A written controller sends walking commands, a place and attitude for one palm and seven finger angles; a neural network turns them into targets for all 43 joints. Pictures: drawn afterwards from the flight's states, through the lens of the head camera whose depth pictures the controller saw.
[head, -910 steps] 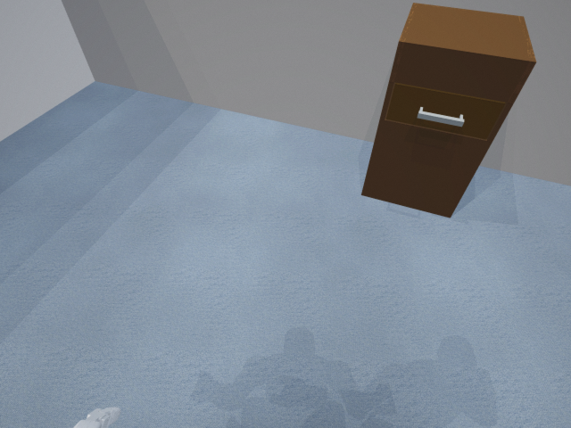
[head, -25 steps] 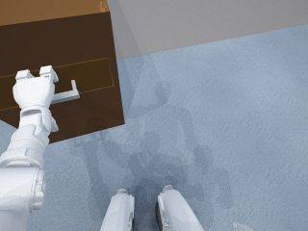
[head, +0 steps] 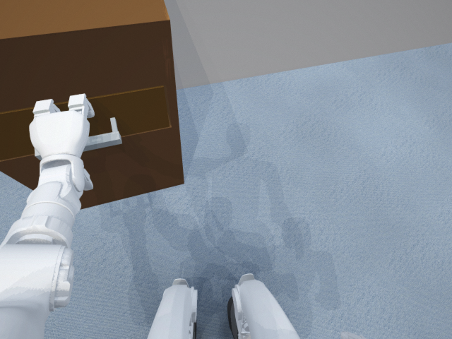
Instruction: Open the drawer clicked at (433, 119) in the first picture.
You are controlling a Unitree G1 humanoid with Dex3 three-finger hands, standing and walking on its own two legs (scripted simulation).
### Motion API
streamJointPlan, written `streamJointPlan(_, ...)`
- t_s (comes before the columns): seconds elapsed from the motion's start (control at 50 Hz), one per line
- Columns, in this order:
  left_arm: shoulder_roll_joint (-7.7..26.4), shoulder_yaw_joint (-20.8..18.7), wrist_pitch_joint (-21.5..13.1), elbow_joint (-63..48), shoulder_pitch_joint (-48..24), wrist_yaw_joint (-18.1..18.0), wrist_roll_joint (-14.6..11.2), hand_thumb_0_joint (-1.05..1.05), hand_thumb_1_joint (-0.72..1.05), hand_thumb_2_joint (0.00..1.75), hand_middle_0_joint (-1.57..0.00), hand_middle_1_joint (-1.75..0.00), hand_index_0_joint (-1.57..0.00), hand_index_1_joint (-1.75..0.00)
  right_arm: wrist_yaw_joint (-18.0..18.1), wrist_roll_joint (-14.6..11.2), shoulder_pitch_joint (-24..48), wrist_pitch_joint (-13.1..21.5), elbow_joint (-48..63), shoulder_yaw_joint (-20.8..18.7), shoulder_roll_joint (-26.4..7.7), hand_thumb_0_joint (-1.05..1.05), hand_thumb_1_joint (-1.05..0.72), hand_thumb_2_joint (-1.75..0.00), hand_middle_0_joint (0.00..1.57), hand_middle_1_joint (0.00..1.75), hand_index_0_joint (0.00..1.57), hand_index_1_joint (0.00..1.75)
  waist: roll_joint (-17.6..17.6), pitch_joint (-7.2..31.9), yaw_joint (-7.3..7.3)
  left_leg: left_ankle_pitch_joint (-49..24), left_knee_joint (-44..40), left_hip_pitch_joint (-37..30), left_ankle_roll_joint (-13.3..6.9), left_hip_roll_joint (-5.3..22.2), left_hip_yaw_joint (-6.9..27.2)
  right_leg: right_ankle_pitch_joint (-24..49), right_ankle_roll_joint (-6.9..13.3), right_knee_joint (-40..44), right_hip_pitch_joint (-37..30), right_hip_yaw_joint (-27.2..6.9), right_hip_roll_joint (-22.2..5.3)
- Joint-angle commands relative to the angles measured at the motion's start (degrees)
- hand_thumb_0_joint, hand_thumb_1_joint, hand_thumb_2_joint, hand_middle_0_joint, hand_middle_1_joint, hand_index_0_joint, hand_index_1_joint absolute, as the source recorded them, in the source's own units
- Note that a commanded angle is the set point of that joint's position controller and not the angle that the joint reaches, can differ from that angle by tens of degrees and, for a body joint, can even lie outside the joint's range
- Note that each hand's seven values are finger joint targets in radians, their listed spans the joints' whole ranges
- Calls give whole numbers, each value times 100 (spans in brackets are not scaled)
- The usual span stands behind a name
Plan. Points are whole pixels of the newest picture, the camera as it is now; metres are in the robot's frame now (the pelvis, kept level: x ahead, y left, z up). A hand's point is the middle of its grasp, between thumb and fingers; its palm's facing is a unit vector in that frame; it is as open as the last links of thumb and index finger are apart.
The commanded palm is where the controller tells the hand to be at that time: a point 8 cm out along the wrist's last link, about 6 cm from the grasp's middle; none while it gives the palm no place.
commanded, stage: move the hooked fingers above the handle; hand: left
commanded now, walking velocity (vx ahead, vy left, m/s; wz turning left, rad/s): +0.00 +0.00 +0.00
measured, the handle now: (79, 137) +0.52 +0.29 -0.11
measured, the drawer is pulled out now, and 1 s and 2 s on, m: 0.00 0.00 0.00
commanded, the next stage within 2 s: none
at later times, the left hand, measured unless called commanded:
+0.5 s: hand (75, 144) +0.47 +0.27 -0.07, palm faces +0.00 -0.05 -1.00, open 13.8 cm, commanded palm +0.46 +0.26 +0.00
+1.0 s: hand (74, 148) +0.47 +0.28 -0.08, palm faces -0.03 -0.07 -1.00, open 13.9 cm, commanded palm +0.47 +0.27 -0.01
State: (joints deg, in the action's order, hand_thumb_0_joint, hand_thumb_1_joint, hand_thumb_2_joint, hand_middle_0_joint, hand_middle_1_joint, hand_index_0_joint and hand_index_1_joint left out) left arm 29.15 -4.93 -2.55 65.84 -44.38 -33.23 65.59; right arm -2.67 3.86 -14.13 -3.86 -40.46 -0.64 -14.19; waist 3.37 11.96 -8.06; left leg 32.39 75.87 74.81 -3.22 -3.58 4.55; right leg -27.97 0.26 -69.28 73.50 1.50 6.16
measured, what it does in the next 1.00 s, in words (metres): stands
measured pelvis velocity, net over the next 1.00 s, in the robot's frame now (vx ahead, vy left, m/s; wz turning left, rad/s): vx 0.00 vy -0.01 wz -0.01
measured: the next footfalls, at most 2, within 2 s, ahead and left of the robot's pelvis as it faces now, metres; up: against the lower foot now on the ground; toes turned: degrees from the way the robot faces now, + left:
none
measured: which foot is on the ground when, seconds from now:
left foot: down 0.00-1.00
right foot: down 0.00-1.00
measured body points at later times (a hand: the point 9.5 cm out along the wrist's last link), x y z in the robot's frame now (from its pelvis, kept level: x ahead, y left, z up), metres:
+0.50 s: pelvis +0.00 -0.01 -0.01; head +0.18 +0.02 +0.40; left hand +0.47 +0.27 -0.01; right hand +0.05 -0.28 -0.13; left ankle +0.01 +0.08 -0.61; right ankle +0.03 -0.12 -0.61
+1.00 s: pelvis +0.00 -0.01 -0.01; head +0.18 +0.03 +0.40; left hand +0.47 +0.28 -0.02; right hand +0.04 -0.28 -0.13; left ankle +0.01 +0.08 -0.61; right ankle +0.03 -0.12 -0.61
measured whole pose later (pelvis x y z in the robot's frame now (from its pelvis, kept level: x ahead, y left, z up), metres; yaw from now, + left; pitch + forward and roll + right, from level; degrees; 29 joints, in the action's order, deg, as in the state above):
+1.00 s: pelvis +0.00 -0.01 -0.01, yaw +0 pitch +34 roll -6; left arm 32.3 -7.5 -6.5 65.1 -44.2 -32.4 65.4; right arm -1.8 3.7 -14.8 -3.0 -40.4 -0.8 -15.3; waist 3.4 11.9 -7.7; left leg 33.6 79.0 79.0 -2.9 -3.2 4.2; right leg -29.1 0.6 -72.8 78.1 1.7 6.4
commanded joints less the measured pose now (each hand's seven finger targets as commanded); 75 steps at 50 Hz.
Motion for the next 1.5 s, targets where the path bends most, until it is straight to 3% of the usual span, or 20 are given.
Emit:
streamJointPlan(0.0,1998,-603,334,-633,-1749,-364,-55,0,-50,30,-30,-120,-30,-120,32,-21,-919,51,293,-270,-1115,0,-90,-90,20,30,20,30,722,2911,166,-2673,-1016,-2463,192,402,20,1551,242,516,-1366,170,-219)
streamJointPlan(0.1,1951,-461,281,-752,-1733,-55,-216,0,-50,30,-30,-120,-30,-120,62,-75,-1020,157,353,-284,-1145,0,-90,-90,20,30,20,30,477,3214,80,-2474,-994,-2289,78,373,-49,1807,181,585,-1841,77,-234)
streamJointPlan(0.14,1674,-248,115,-975,-1791,104,-280,0,-50,30,-30,-120,-30,-120,87,-81,-1037,196,316,-328,-1127,0,-90,-90,20,30,20,30,544,3269,-10,-2502,-961,-2466,75,388,-42,1806,178,634,-1718,56,-223)
streamJointPlan(0.24,1185,123,-304,-1137,-1985,223,-281,0,-50,30,-30,-120,-30,-120,149,-57,-1084,232,127,-390,-1089,0,-90,-90,20,30,20,30,476,2787,-216,-2307,-885,-2443,82,424,59,1438,200,659,-1144,81,-214)
streamJointPlan(0.32,1780,-373,-440,-1189,-2200,-74,-119,0,-50,30,-30,-120,-30,-120,167,-12,-1093,205,80,-388,-1119,0,-90,-90,20,30,20,30,704,2844,-67,-2430,-785,-2326,123,398,54,1401,252,501,-986,87,-210)
streamJointPlan(0.44,2346,-782,21,-776,-2067,-455,2,0,-50,30,-30,-120,-30,-120,79,-6,-1038,146,189,-300,-1135,0,-90,-90,20,30,20,30,856,3139,140,-2708,-767,-2152,138,348,-63,1768,233,349,-1392,89,-217)
streamJointPlan(0.52,2314,-761,288,-880,-1865,-333,-97,0,-50,30,-30,-120,-30,-120,42,-64,-1072,126,291,-316,-1153,0,-90,-90,20,30,20,30,785,3575,188,-3049,-854,-2497,127,352,-102,2226,185,424,-1861,84,-233)
streamJointPlan(0.62,2190,-547,298,-749,-1780,11,-286,0,-50,30,-30,-120,-30,-120,117,-124,-1029,183,288,-265,-1136,0,-90,-90,20,30,20,30,265,3153,28,-2317,-914,-1924,-4,328,-196,2022,122,658,-2174,-24,-248)
streamJointPlan(0.68,1866,-192,59,-786,-2027,246,-245,0,-50,30,-30,-120,-30,-120,175,-120,-1031,268,231,-275,-1114,0,-90,-90,20,30,20,30,288,2874,-179,-2044,-874,-1841,-28,342,-173,1746,139,721,-1852,-53,-259)
streamJointPlan(0.8,1381,93,-450,-760,-2047,315,-217,0,-50,30,-30,-120,-30,-120,206,-65,-1070,304,133,-327,-1085,0,-90,-90,20,30,20,30,585,2570,-237,-2022,-719,-1972,43,361,-21,1244,220,567,-918,55,-209)
streamJointPlan(0.84,1672,-164,-485,-748,-2113,174,-153,0,-50,30,-30,-120,-30,-120,201,-36,-1092,276,121,-326,-1116,0,-90,-90,20,30,20,30,656,2632,-155,-2129,-651,-1958,73,368,-1,1229,243,456,-793,81,-195)
streamJointPlan(0.92,2193,-750,-405,-1157,-2004,-216,-67,0,-50,30,-30,-120,-30,-120,140,0,-1104,160,226,-355,-1147,0,-90,-90,20,30,20,30,1110,3379,193,-3019,-661,-2588,231,394,54,1674,270,214,-971,131,-189)
streamJointPlan(1.02,2488,-893,19,-1158,-2035,-428,-32,0,-50,30,-30,-120,-30,-120,84,-48,-1062,107,258,-318,-1169,0,-90,-90,20,30,20,30,839,3612,186,-3043,-751,-2501,200,403,49,1941,201,239,-1478,135,-213)
streamJointPlan(1.1,2091,-516,170,-1208,-2213,-212,-160,0,-50,30,-30,-120,-30,-120,77,-92,-1096,167,204,-353,-1169,0,-90,-90,20,30,20,30,851,3644,15,-2946,-878,-2807,192,430,82,1846,171,431,-1471,157,-223)
streamJointPlan(1.18,1480,5,162,-918,-2275,139,-319,0,-50,30,-30,-120,-30,-120,118,-105,-1122,216,98,-349,-1148,0,-90,-90,20,30,20,30,651,2994,-240,-2495,-1027,-2807,161,465,160,1389,166,678,-1112,200,-223)
streamJointPlan(1.28,1033,286,-39,-698,-2105,347,-293,0,-50,30,-30,-120,-30,-120,152,-76,-1122,189,68,-340,-1095,0,-90,-90,20,30,20,30,682,2464,-238,-2424,-1057,-2754,205,473,223,1154,243,697,-692,238,-207)
streamJointPlan(1.36,1463,-90,-179,-652,-2158,120,-114,0,-50,30,-30,-120,-30,-120,177,-32,-1103,148,134,-309,-1107,0,-90,-90,20,30,20,30,719,2403,-125,-2410,-914,-2398,201,443,164,1150,280,526,-599,215,-204)
streamJointPlan(1.4,1818,-435,-190,-806,-2069,-88,-30,0,-50,30,-30,-120,-30,-120,140,-5,-1071,102,222,-290,-1123,0,-90,-90,20,30,20,30,1023,2721,93,-2697,-897,-2532,257,438,149,1256,309,392,-696,204,-199)
streamJointPlan(1.44,2170,-765,-135,-954,-1967,-313,40,0,-50,30,-30,-120,-30,-120,119,12,-1024,71,286,-290,-1131,0,-90,-90,20,30,20,30,978,3040,223,-2972,-822,-2548,269,441,112,1499,293,292,-926,179,-203)
streamJointPlan(1.48,2097,-710,3,-1083,-2133,-459,56,0,-50,30,-30,-120,-30,-120,91,12,-1007,75,311,-311,-1111,0,-90,-90,20,30,20,30,922,3359,147,-3208,-793,-2654,268,455,129,1778,255,240,-1127,169,-214)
